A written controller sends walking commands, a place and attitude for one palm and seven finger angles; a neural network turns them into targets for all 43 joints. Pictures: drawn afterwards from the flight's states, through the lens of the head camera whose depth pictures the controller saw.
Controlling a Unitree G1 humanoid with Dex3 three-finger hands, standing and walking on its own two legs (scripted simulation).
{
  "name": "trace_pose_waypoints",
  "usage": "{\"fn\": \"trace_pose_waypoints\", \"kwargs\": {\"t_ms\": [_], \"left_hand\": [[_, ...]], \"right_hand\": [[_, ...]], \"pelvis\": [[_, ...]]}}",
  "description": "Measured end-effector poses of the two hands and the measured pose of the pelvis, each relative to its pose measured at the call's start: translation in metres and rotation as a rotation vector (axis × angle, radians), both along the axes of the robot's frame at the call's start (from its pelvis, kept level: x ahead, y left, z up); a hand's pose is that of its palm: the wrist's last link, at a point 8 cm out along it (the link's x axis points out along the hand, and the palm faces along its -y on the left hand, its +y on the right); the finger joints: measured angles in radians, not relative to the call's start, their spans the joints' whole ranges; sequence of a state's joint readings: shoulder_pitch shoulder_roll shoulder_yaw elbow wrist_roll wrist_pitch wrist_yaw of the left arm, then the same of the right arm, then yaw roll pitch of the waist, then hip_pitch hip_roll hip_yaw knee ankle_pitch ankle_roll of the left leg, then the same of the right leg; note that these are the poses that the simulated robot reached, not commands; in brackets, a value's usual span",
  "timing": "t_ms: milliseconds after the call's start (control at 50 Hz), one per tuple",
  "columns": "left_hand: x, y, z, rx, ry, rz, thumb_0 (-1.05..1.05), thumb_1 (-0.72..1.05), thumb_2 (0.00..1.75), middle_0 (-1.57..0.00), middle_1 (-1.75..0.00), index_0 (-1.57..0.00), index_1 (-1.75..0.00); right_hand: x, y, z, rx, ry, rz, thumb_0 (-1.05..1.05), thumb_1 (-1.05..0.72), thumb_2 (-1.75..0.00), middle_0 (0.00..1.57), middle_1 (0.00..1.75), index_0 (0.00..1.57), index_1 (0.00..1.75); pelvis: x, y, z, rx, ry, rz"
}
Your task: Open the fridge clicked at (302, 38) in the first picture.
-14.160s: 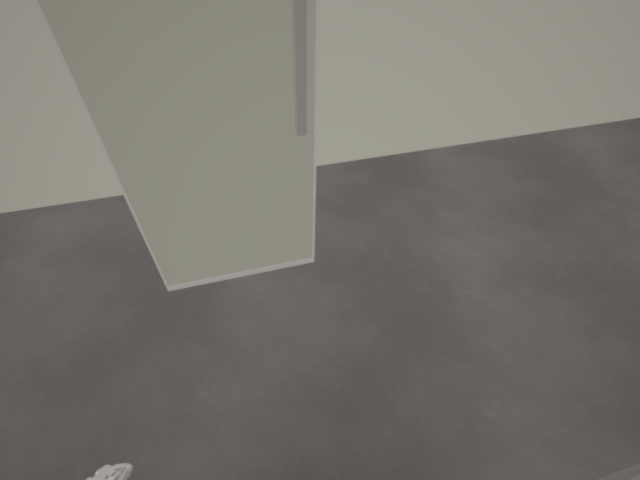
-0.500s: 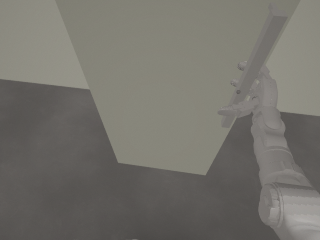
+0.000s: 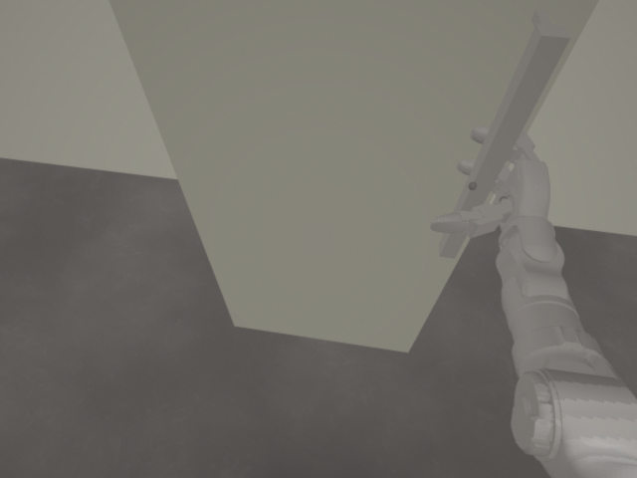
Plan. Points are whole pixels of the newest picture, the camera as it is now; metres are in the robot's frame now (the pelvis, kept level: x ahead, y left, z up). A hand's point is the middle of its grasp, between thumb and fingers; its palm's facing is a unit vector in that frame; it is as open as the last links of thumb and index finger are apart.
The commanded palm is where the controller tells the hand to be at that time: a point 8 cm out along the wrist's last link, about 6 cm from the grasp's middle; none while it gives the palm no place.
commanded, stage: grip the handle and tug to test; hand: right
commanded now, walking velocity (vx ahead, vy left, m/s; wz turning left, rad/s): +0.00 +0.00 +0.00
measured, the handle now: (482, 161) +0.52 -0.14 +0.12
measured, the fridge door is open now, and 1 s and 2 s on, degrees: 0 0 14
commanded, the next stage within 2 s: pull the door a little, standing still in 1.38 s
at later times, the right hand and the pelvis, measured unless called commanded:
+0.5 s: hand (473, 186) +0.47 -0.12 +0.13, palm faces +0.02 +1.00 +0.01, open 8.0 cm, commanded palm +0.44 -0.17 +0.13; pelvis +0.00 +0.00 +0.00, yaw -1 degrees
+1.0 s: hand (472, 184) +0.47 -0.12 +0.13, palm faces +0.02 +1.00 +0.01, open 6.0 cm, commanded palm +0.44 -0.16 +0.13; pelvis +0.00 +0.00 +0.00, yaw -1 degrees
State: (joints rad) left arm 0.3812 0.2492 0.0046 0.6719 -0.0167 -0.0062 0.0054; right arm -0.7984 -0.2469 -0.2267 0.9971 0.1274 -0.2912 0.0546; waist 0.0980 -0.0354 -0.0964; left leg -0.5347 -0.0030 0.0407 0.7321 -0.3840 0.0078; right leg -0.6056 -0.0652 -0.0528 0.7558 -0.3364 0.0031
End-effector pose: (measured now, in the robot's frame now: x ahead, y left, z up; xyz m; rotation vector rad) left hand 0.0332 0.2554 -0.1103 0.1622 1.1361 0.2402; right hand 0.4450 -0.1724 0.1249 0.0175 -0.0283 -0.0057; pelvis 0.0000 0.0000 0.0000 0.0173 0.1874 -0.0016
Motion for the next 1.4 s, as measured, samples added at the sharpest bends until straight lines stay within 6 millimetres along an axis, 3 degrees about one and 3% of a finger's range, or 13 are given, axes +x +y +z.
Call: {"fn": "trace_pose_waypoints", "kwargs": {"t_ms": [200,640,1140,1280,1400], "left_hand": [[0.008,0.002,0.001,0.003,-0.016,-0.006,0.01,0.91,0.90,-0.21,-0.30,-0.20,-0.30],[0.007,0.005,-0.001,0.004,0.011,-0.021,0.01,0.91,0.90,-0.21,-0.30,-0.20,-0.30],[0.009,0.004,0.000,-0.007,-0.004,-0.005,0.01,0.91,0.90,-0.20,-0.30,-0.20,-0.30],[0.022,0.003,0.003,-0.018,-0.033,0.002,0.01,0.91,0.90,-0.20,-0.30,-0.20,-0.30],[0.044,0.001,0.007,-0.029,-0.078,-0.007,0.01,0.91,0.90,-0.20,-0.30,-0.20,-0.30]], "right_hand": [[-0.003,0.000,0.000,-0.009,0.010,-0.009,-0.01,0.29,-0.39,0.31,1.23,0.31,1.21],[0.003,-0.001,0.000,-0.014,0.016,-0.010,0.00,-0.66,-0.80,0.40,1.36,0.39,1.34],[0.002,0.001,0.000,-0.012,0.013,-0.017,0.00,-0.67,-0.78,0.35,1.40,0.35,1.38],[0.000,0.001,0.000,-0.010,0.010,-0.014,0.00,-0.69,-0.76,0.33,1.40,0.33,1.39],[-0.010,0.002,-0.001,-0.011,0.000,-0.011,0.00,-0.69,-0.74,0.32,1.40,0.31,1.38]], "pelvis": [[0.001,0.001,0.001,0.001,-0.008,-0.005],[0.001,0.005,0.000,0.000,0.003,-0.015],[0.005,0.004,0.001,-0.003,0.002,-0.001],[0.015,0.003,0.004,-0.006,-0.004,0.010],[0.025,0.003,0.007,-0.009,-0.014,0.016]]}}
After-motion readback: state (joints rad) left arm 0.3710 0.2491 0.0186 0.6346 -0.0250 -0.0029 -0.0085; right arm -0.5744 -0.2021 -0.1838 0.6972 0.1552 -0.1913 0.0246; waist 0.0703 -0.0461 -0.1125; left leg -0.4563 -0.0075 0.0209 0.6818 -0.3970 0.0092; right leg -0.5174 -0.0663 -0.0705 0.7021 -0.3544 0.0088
